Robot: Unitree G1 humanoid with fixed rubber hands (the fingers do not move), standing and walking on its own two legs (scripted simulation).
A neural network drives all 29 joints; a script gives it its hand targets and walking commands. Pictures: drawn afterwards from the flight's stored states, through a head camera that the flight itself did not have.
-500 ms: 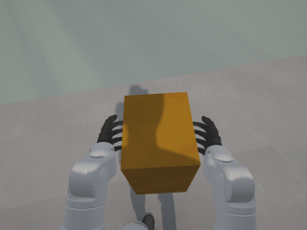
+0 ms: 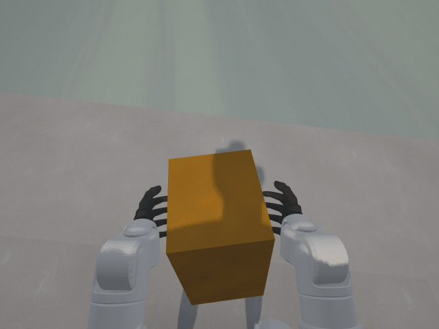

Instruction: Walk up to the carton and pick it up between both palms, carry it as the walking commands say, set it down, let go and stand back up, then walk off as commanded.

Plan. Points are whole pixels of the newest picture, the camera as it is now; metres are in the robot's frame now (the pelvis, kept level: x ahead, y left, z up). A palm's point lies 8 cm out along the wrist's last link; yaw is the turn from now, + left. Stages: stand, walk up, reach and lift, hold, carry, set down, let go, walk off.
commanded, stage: carry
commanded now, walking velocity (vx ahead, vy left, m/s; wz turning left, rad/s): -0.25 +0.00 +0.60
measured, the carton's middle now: (219, 232) +0.30 +0.02 -0.01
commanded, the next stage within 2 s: none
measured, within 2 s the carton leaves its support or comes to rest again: neither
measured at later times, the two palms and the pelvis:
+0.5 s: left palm out of the picture +0.03 +0.23 +0.10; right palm out of the picture +0.09 -0.01 +0.10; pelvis -0.20 +0.05 +0.01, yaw +16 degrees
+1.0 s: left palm out of the picture -0.22 +0.30 +0.09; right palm out of the picture -0.08 +0.11 +0.08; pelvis -0.39 +0.04 +0.00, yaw +33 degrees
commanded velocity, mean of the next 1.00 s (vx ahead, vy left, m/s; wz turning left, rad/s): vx -0.25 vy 0.00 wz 0.60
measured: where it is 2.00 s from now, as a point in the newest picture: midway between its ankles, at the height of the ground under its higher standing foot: outside the picture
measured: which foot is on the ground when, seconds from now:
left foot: down 0.00-0.28, up 0.30-0.58, down 0.60-0.98, up 1.00-1.00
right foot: up 0.00-0.26, down 0.28-0.60, up 0.62-0.96, down 0.98-1.00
